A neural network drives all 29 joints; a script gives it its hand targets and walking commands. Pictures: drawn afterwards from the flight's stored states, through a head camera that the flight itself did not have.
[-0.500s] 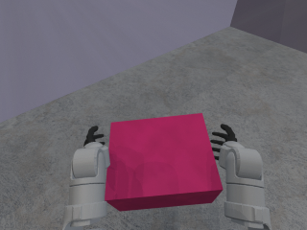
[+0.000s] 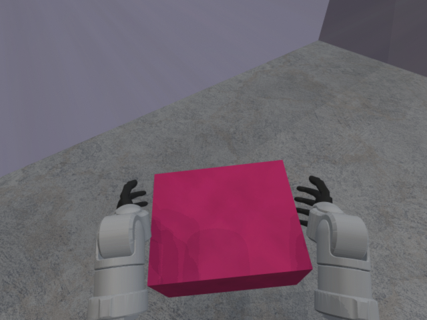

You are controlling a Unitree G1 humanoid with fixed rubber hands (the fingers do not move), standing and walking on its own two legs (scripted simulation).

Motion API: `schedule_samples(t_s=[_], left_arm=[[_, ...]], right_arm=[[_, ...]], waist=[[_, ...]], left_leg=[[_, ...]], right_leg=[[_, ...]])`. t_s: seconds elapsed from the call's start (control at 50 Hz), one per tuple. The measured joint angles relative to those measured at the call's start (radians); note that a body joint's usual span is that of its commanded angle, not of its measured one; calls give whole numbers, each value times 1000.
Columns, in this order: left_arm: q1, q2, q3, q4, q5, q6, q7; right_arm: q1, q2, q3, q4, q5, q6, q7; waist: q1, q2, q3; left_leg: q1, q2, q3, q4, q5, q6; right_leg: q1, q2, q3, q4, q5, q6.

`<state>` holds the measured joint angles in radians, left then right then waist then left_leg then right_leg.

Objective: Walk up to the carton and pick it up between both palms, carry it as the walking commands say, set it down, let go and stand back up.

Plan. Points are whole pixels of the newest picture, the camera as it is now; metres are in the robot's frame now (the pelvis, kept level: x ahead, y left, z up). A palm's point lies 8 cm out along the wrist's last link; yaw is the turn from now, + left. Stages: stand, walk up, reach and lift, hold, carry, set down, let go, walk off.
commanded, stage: carry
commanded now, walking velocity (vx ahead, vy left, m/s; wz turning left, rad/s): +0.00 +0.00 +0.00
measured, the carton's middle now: (225, 229) +0.32 +0.00 -0.02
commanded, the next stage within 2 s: hold in 0.08 s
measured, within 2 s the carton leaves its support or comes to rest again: neither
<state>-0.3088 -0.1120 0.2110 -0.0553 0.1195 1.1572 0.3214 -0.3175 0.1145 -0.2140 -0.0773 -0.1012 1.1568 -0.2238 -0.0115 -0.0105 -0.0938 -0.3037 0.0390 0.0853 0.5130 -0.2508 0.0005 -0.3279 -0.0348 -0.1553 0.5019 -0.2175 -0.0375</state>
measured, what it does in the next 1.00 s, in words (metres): stands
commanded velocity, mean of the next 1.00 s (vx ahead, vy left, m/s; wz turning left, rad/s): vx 0.00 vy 0.00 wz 0.00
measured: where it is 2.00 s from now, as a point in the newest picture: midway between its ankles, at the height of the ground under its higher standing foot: outside the picture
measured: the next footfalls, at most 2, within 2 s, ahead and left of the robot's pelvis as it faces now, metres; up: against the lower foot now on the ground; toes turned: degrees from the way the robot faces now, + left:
none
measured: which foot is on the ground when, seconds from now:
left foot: down 0.00-1.00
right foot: down 0.00-1.00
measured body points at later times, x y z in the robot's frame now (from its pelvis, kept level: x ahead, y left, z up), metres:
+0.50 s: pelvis +0.00 +0.01 +0.01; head -0.06 +0.01 +0.45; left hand +0.31 +0.17 +0.05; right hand +0.28 -0.19 +0.04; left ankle +0.01 +0.12 -0.74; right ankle +0.03 -0.10 -0.74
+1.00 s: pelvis -0.01 +0.01 -0.01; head +0.06 +0.00 +0.43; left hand +0.33 +0.17 -0.05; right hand +0.31 -0.19 -0.06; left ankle +0.01 +0.12 -0.74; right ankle +0.03 -0.10 -0.74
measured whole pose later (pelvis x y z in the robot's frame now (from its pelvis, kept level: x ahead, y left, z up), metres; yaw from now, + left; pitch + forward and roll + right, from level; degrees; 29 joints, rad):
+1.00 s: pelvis -0.01 +0.01 -0.01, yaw -3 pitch +11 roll +0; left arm -0.36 -0.13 0.41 0.49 0.28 0.39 -0.03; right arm -0.36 0.08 -0.37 0.48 -0.29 0.41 0.03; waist 0.01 0.02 -0.05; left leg -0.55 -0.04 -0.04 0.62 -0.27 0.02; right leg -0.59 0.03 0.03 0.61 -0.21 -0.02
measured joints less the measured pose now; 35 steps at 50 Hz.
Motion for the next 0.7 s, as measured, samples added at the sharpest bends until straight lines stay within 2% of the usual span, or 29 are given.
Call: schedule_samples(t_s=[0.08, 0.1, 0.12, 0.14, 0.18, 0.24, 0.28, 0.32, 0.38, 0.46, 0.58, 0.7], left_arm=[[4, -1, 0, -3, 0, -1, -1], [-5, -14, 21, 39, 50, -48, -81], [-23, -30, 65, 139, 106, -138, -173], [-29, -36, 91, 237, 146, -233, -229], [17, -22, 71, 308, 168, -358, -276], [123, -3, 9, 245, 112, -424, -256], [153, 1, -3, 216, 88, -450, -253], [136, -8, 31, 235, 106, -464, -285], [71, -22, 96, 304, 158, -472, -340], [-13, -34, 168, 412, 223, -495, -372], [-73, -27, 209, 531, 256, -541, -383], [-65, -16, 203, 557, 232, -609, -373]], right_arm=[[3, 0, 2, 0, -1, -3, 1], [0, 7, -17, 39, -52, -54, 60], [-13, 17, -61, 137, -119, -147, 122], [-19, 22, -97, 229, -169, -240, 162], [17, 22, -100, 298, -215, -359, 199], [122, 25, -54, 246, -188, -435, 197], [167, 18, -28, 217, -169, -457, 197], [172, 17, -32, 217, -151, -455, 203], [131, 22, -74, 270, -167, -457, 223], [58, 16, -132, 371, -208, -473, 254], [-20, -20, -174, 515, -245, -522, 289], [-44, -29, -179, 565, -250, -589, 287]], waist=[[1, 1, -1], [12, 2, 15], [25, 4, 33], [30, 9, 48], [36, 20, 76], [41, 30, 81], [33, 35, 71], [24, 36, 56], [19, 37, 48], [26, 37, 53], [34, 29, 67], [29, 27, 83]], left_leg=[[2, 0, -1, 0, -1, 0], [22, -2, -3, -10, 4, 1], [52, -9, -11, -27, 10, 4], [80, -13, -19, -47, 14, 7], [124, -24, -47, -87, 31, 6], [153, -33, -88, -119, 41, 0], [166, -35, -102, -125, 43, 1], [175, -38, -105, -124, 40, 5], [193, -43, -107, -113, 31, 10], [210, -51, -108, -92, 18, 15], [190, -62, -106, -73, 13, 18], [106, -71, -109, -48, 14, 20]], right_leg=[[3, 0, 0, -1, 0, 0], [21, 4, 6, -11, 3, -1], [50, 13, 20, -34, 26, -3], [79, 18, 28, -57, 33, -4], [122, 26, 43, -97, 45, -1], [151, 39, 70, -138, 65, 7], [170, 43, 75, -156, 71, 9], [180, 43, 81, -156, 70, 11], [192, 49, 103, -146, 65, 12], [200, 63, 145, -120, 58, 13], [170, 66, 173, -84, 46, 17], [81, 62, 180, -48, 40, 19]])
